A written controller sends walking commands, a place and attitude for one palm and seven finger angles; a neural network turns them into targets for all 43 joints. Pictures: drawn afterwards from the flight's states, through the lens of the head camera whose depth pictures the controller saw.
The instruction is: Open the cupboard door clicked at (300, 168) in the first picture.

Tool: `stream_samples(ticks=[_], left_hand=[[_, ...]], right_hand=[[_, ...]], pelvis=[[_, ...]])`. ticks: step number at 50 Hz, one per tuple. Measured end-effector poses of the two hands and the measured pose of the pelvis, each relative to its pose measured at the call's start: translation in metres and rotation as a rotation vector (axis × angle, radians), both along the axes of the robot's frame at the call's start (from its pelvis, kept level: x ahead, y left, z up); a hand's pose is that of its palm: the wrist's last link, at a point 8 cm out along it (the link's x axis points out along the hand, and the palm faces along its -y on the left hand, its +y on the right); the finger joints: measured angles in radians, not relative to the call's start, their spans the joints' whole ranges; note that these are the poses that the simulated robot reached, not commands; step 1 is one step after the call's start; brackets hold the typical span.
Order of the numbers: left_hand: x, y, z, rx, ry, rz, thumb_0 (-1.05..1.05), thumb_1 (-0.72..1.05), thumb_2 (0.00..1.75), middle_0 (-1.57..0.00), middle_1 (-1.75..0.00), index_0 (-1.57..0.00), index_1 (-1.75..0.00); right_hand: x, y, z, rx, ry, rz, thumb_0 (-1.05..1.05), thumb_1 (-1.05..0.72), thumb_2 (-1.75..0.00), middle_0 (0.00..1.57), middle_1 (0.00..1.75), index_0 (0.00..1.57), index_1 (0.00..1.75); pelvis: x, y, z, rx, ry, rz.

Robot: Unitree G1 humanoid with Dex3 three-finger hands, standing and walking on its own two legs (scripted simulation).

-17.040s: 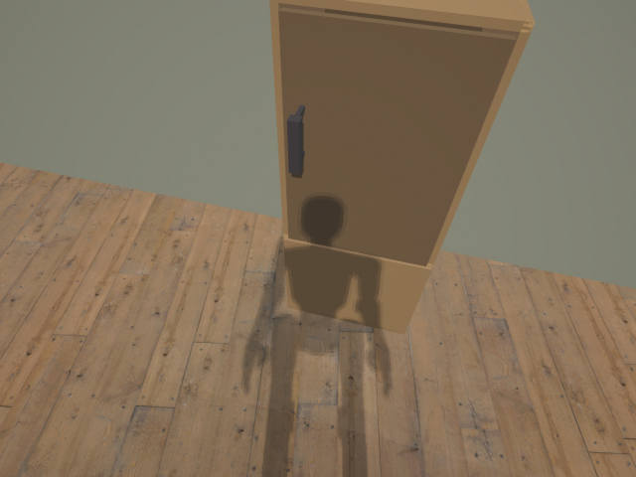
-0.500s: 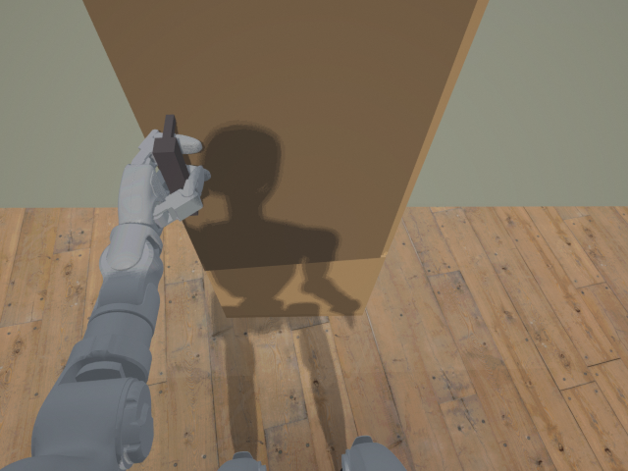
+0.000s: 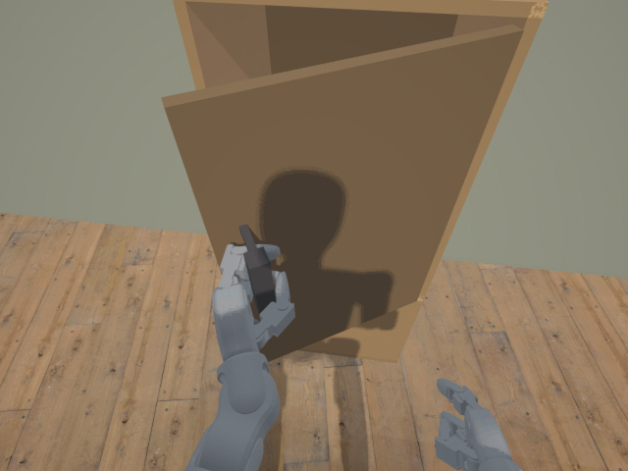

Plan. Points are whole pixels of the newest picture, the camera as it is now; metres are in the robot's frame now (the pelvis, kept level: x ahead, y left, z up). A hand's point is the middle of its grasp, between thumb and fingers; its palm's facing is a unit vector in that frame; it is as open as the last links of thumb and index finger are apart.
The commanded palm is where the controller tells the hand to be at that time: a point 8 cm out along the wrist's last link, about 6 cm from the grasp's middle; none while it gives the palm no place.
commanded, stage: pull the door open along its arc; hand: left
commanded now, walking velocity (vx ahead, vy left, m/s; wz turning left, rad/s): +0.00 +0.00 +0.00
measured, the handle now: (257, 273) +0.35 +0.10 +0.07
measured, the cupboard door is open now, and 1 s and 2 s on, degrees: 31 38 41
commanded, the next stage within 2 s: open thumb and fingers to let go in 0.22 s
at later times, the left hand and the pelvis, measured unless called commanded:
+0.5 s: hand (297, 330) +0.27 +0.04 +0.08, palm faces +0.31 -0.95 -0.01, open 6.7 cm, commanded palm +0.21 +0.07 +0.07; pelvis +0.00 -0.04 +0.00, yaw +2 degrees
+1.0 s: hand (287, 340) +0.26 +0.05 +0.07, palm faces +0.27 -0.96 -0.01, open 14.3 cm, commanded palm +0.21 +0.06 +0.07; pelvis -0.01 -0.01 +0.00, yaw +2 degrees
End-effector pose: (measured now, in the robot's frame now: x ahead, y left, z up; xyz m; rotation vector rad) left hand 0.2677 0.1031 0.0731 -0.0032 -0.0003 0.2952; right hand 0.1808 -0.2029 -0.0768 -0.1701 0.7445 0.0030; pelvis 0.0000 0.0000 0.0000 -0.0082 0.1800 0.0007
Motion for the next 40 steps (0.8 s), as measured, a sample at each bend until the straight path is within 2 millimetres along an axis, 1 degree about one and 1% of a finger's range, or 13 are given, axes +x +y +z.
stream_samples(ticks=[5, 9, 12, 16, 20, 23, 25, 28, 31, 35, 40], left_hand=[[-0.023, -0.014, 0.003, 0.009, 0.032, -0.072, 0.02, 0.65, 0.72, -0.33, -1.33, -0.36, -1.34], [-0.040, -0.024, 0.005, 0.013, 0.057, -0.144, 0.02, 0.63, 0.69, -0.32, -1.31, -0.37, -1.34], [-0.047, -0.029, 0.007, 0.011, 0.074, -0.168, 0.02, 0.63, 0.68, -0.32, -1.30, -0.38, -1.34], [-0.047, -0.031, 0.006, 0.016, 0.069, -0.135, 0.02, 0.62, 0.70, -0.33, -1.28, -0.37, -1.33], [-0.039, -0.027, 0.004, 0.019, 0.043, -0.046, 0.01, 0.61, 0.74, -0.35, -1.29, -0.38, -1.32], [-0.035, -0.023, 0.003, 0.010, 0.034, 0.004, 0.02, 0.59, 0.75, -0.36, -1.29, -0.38, -1.31], [-0.036, -0.021, 0.004, 0.008, 0.031, 0.018, 0.02, 0.55, 0.74, -0.36, -1.29, -0.38, -1.31], [-0.038, -0.022, 0.004, 0.008, 0.028, 0.011, 0.02, 0.46, 0.70, -0.34, -1.27, -0.36, -1.28], [-0.041, -0.023, 0.003, 0.011, 0.021, 0.002, 0.01, 0.34, 0.65, -0.33, -1.25, -0.35, -1.26], [-0.041, -0.020, 0.001, 0.012, 0.015, 0.012, 0.01, 0.12, 0.56, -0.33, -1.24, -0.33, -1.24], [-0.044, -0.014, 0.001, 0.015, 0.006, 0.017, 0.00, -0.18, 0.44, -0.31, -1.22, -0.32, -1.22]], right_hand=[[0.006, -0.001, 0.010, 0.031, -0.048, 0.002, 0.01, -0.90, -0.90, 0.20, 0.30, 0.20, 0.30], [0.006, -0.009, 0.014, 0.052, -0.070, -0.009, 0.01, -0.90, -0.90, 0.20, 0.30, 0.20, 0.30], [0.004, -0.017, 0.013, 0.055, -0.071, -0.019, 0.01, -0.90, -0.90, 0.20, 0.30, 0.20, 0.30], [0.000, -0.029, 0.009, 0.031, -0.057, -0.023, 0.01, -0.90, -0.90, 0.20, 0.30, 0.20, 0.30], [-0.005, -0.041, -0.001, -0.006, -0.024, -0.013, 0.01, -0.90, -0.90, 0.20, 0.30, 0.20, 0.30], [-0.010, -0.046, -0.006, -0.016, -0.002, -0.013, 0.01, -0.90, -0.90, 0.20, 0.30, 0.20, 0.30], [-0.013, -0.048, -0.007, -0.016, 0.006, -0.016, 0.01, -0.90, -0.90, 0.20, 0.30, 0.20, 0.30], [-0.018, -0.050, -0.008, -0.016, 0.011, -0.021, 0.01, -0.90, -0.90, 0.20, 0.30, 0.20, 0.30], [-0.022, -0.050, -0.009, -0.018, 0.014, -0.025, 0.01, -0.90, -0.90, 0.20, 0.30, 0.20, 0.30], [-0.023, -0.048, -0.011, -0.022, 0.015, -0.024, 0.01, -0.90, -0.90, 0.20, 0.30, 0.20, 0.30], [-0.022, -0.041, -0.011, -0.016, 0.001, -0.019, 0.01, -0.90, -0.90, 0.20, 0.30, 0.20, 0.30]], pelvis=[[0.003, -0.008, 0.003, 0.001, -0.028, 0.006], [0.006, -0.015, 0.005, 0.003, -0.044, 0.005], [0.008, -0.020, 0.006, 0.007, -0.052, 0.003], [0.008, -0.026, 0.005, 0.012, -0.053, 0.010], [0.005, -0.031, 0.002, 0.019, -0.043, 0.020], [0.003, -0.034, 0.001, 0.024, -0.036, 0.022], [0.002, -0.036, 0.002, 0.027, -0.032, 0.023], [0.001, -0.037, 0.002, 0.028, -0.028, 0.024], [0.000, -0.036, 0.002, 0.027, -0.026, 0.024], [-0.002, -0.034, 0.000, 0.025, -0.023, 0.025], [-0.004, -0.028, -0.001, 0.022, -0.023, 0.024]])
